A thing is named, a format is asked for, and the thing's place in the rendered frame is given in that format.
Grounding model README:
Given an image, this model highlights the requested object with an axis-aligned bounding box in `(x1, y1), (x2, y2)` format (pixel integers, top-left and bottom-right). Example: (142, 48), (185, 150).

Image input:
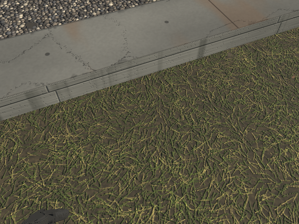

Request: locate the robot left hand
(21, 208), (69, 224)

